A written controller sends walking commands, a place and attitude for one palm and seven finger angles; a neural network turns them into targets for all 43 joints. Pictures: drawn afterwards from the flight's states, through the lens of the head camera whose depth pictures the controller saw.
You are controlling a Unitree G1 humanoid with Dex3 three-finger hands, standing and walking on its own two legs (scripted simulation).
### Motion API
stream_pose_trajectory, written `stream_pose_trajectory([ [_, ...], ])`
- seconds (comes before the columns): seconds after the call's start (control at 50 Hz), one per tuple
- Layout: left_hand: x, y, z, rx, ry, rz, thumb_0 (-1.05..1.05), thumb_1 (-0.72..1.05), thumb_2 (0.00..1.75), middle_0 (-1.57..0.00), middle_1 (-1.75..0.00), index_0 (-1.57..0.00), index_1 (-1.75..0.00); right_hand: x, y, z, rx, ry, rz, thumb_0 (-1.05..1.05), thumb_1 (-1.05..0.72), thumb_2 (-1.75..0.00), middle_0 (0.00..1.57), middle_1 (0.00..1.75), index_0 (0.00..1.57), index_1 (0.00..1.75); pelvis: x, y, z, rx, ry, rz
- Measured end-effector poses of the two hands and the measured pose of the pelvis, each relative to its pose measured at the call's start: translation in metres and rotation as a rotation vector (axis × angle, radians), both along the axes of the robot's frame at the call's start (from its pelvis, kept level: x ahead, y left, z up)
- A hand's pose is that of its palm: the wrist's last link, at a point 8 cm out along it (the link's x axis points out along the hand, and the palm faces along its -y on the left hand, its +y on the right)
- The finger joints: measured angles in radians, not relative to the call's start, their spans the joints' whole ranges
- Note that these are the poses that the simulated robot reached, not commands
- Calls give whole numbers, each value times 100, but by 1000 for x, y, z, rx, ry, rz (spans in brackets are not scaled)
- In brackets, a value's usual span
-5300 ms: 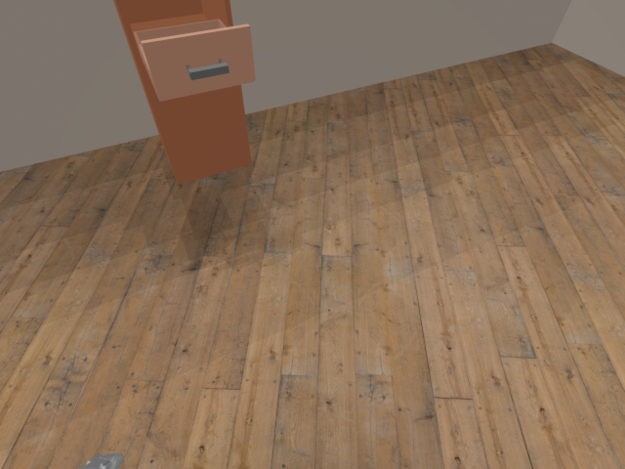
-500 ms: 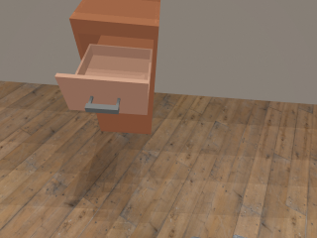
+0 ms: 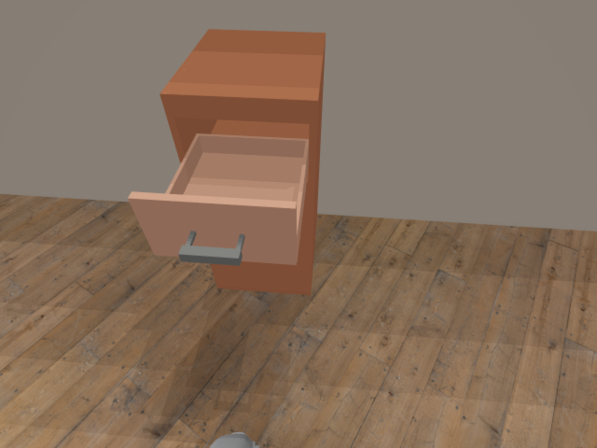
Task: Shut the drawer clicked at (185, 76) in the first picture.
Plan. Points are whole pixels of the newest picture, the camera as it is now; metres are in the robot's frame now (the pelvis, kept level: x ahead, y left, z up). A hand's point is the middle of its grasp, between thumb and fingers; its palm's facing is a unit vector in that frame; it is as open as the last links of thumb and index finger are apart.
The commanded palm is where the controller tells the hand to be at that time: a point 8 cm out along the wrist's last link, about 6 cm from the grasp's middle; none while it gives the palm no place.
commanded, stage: take the last steps up to it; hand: left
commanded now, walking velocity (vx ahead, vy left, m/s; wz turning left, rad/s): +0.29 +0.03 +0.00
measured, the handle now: (213, 246) +0.51 +0.21 -0.09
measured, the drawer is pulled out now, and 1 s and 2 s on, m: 0.30 0.30 0.30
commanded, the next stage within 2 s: come to a stop and stand still in 0.48 s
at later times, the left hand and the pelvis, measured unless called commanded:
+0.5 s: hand (155, 412) +0.21 +0.26 -0.17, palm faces +0.01 -0.98 -0.20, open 7.4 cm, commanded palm none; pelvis +0.14 +0.07 +0.00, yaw -3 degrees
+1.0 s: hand (172, 378) +0.27 +0.25 -0.18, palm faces +0.00 -0.97 -0.26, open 7.3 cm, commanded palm none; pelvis +0.19 +0.06 -0.01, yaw -3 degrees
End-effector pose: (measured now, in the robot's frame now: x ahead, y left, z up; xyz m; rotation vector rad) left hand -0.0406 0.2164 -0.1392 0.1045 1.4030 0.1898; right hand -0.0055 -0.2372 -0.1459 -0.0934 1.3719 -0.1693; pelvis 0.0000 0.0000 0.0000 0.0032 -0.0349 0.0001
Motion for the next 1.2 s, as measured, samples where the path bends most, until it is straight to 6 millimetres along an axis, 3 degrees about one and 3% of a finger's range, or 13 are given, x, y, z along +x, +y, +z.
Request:
stream_pose_trajectory([
  [0.12, -14, 18, -12, -51, 138, 69, 0, 91, 90, -20, -30, -20, -30, 76, 33, 2, -16, -61, 70, 1, -91, -90, 20, 30, 20, 30, 36, 30, -7, -19, 13, 11],
  [0.18, -6, 38, -28, -70, 193, 85, 0, 91, 90, -20, -30, -20, -30, 116, 52, -5, -49, -126, 93, 1, -92, -90, 20, 30, 20, 30, 58, 52, -22, -34, 17, 7],
  [0.22, 10, 52, -32, -66, 207, 68, 1, 91, 90, -20, -30, -20, -30, 131, 65, -4, -59, -154, 88, 0, -92, -90, 20, 30, 20, 30, 68, 60, -24, -22, 11, -6],
  [0.32, 93, 82, -23, -31, 90, 2, 1, 91, 90, -19, -30, -20, -30, 142, 78, 8, -79, -155, 29, 0, -95, -90, 20, 30, 20, 30, 93, 73, -10, -4, 13, -29],
  [0.42, 185, 94, -10, 4, -76, -49, 0, 91, 90, -19, -30, -19, -30, 136, 90, 7, -44, -87, -5, 0, -94, -90, 20, 30, 20, 30, 120, 76, -3, 13, 21, -40],
  [0.54, 273, 81, 2, 23, -185, -119, 0, 91, 90, -19, -30, -19, -30, 126, 101, -6, 27, 15, -64, 0, -92, -90, 20, 30, 20, 30, 153, 68, -4, 30, 22, -50],
  [0.66, 332, 48, -1, 40, -234, -178, 0, 91, 90, -19, -30, -19, -30, 125, 93, -25, 84, 119, -119, 0, -91, -90, 20, 30, 20, 30, 189, 44, -16, 36, 23, -64],
  [0.74, 340, 27, -1, 27, -217, -172, 0, 91, 90, -19, -30, -20, -30, 141, 80, -26, 75, 151, -126, 1, -91, -90, 20, 30, 20, 30, 202, 36, -13, 15, 22, -51],
  [0.84, 339, 35, 3, 54, -210, -123, -2, 94, 90, -20, -30, -20, -30, 178, 61, -20, 31, 109, -86, 1, -91, -90, 20, 30, 20, 30, 201, 35, -8, 23, 21, -41],
  [0.94, 319, 58, 1, 70, -164, -107, -1, 93, 90, -20, -30, -20, -30, 218, 50, -13, -20, 3, -42, 0, -91, -90, 20, 30, 20, 30, 192, 46, -8, 20, 21, -45],
  [1.04, 293, 91, -7, 89, -139, -109, 0, 91, 90, -20, -30, -20, -30, 247, 55, -1, -76, -151, -16, 0, -91, -90, 20, 30, 20, 30, 184, 69, -13, 13, 11, -54],
  [1.1, 281, 114, -15, 90, -148, -94, 0, 91, 90, -20, -30, -20, -30, 255, 65, 1, -110, -238, 12, 0, -91, -90, 20, 30, 20, 30, 178, 88, -22, -9, -11, -45],
  [1.2, 255, 141, -11, 93, -143, -87, 0, 91, 90, -20, -30, -20, -30, 255, 95, 7, -84, -279, 48, 0, -91, -90, 20, 30, 20, 30, 169, 106, -20, -4, -19, -55],
])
